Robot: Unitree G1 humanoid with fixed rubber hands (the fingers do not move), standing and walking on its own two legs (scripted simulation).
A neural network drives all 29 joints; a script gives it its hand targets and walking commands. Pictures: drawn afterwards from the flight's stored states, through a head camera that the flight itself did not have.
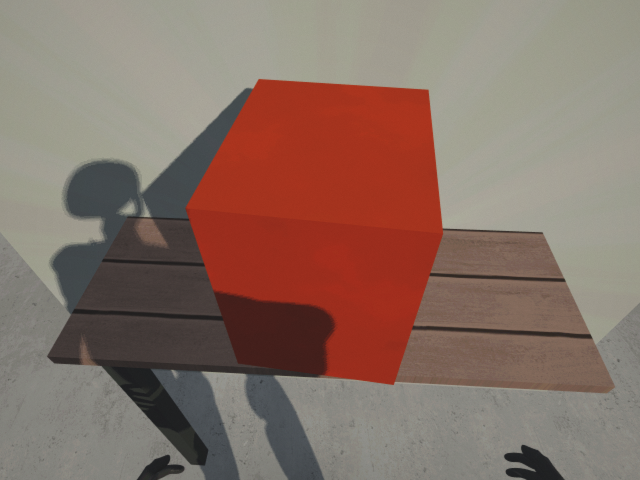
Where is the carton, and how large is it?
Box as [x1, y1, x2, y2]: [185, 79, 442, 384]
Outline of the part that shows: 258,79 185,208 238,363 393,384 442,235 428,90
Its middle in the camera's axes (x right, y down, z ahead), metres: +0.01 -0.01 +0.53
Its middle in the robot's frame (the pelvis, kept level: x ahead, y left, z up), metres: +0.42 +0.02 +0.09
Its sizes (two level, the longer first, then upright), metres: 0.259 0.222 0.299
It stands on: a table, 0.71 m high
